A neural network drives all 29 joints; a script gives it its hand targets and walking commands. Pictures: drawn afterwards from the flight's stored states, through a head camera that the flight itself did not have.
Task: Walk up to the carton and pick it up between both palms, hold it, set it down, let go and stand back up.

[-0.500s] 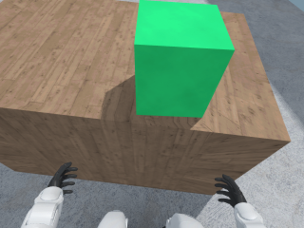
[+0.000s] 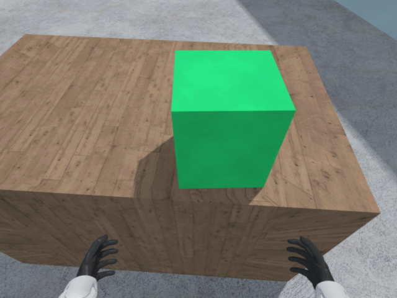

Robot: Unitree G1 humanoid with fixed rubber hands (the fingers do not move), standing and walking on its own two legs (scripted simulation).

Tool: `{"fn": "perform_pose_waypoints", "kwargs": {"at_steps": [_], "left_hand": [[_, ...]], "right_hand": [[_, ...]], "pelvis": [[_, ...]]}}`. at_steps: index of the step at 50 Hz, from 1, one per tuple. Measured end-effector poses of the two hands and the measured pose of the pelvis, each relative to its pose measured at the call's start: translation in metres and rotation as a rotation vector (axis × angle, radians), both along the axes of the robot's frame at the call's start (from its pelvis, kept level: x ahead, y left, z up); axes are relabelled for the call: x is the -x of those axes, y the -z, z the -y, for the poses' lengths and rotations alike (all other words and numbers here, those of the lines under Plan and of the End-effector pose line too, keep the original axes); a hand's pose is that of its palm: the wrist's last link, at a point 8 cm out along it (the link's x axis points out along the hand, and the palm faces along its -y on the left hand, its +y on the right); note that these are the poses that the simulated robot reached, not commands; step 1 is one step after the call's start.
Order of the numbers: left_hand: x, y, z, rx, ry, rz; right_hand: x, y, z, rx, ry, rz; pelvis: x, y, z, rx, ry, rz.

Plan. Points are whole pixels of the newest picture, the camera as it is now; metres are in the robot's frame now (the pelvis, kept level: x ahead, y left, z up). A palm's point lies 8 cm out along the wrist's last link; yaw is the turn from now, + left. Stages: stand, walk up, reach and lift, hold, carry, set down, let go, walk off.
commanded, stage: reach and lift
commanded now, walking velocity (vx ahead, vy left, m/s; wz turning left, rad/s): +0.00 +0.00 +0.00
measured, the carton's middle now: (222, 123) +0.47 -0.03 +0.08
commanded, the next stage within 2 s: none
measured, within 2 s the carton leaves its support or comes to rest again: neither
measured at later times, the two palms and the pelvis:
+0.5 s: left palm (97, 257) +0.19 +0.21 -0.01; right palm (331, 260) +0.19 -0.23 -0.01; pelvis +0.04 +0.01 +0.00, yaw -1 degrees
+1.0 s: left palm (100, 234) +0.20 +0.18 +0.07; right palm (351, 247) +0.19 -0.23 +0.08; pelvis -0.04 +0.00 +0.00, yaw -3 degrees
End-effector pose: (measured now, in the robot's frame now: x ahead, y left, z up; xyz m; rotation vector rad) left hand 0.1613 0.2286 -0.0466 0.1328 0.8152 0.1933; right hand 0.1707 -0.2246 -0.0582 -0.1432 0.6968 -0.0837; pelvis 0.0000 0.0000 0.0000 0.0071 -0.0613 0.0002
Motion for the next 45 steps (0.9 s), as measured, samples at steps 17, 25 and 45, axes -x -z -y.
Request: {"fn": "perform_pose_waypoints", "kwargs": {"at_steps": [17, 25, 45], "left_hand": [[-0.038, -0.028, 0.000, -0.009, -0.001, 0.228], [-0.026, -0.041, 0.022, 0.008, 0.022, 0.264], [-0.020, -0.099, 0.040, 0.069, 0.032, 0.525]], "right_hand": [[-0.042, -0.047, 0.014, 0.018, -0.035, 0.214], [-0.021, -0.049, 0.008, -0.024, 0.005, 0.248], [0.003, -0.118, 0.004, -0.057, 0.051, 0.479]], "pelvis": [[-0.037, -0.003, -0.011, 0.014, 0.034, -0.062], [-0.036, -0.003, -0.007, 0.013, 0.026, -0.026], [0.025, -0.002, -0.002, -0.004, 0.060, 0.007]]}}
